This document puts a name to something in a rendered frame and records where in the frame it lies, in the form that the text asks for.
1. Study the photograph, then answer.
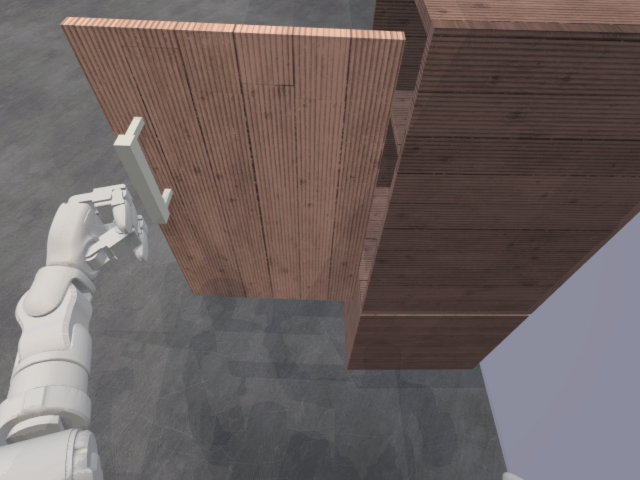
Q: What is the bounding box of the robot left upper arm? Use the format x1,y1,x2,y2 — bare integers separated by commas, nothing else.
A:
0,428,103,480

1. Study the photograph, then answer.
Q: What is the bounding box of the cupboard door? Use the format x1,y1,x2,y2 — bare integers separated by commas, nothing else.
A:
60,17,406,302

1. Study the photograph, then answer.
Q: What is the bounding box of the handle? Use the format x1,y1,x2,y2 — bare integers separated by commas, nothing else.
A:
113,117,173,224

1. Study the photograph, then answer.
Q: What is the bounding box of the robot left forearm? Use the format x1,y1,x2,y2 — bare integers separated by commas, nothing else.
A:
0,265,96,447

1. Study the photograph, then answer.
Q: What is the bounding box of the left robot hand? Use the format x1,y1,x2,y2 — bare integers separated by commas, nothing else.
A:
46,184,149,282

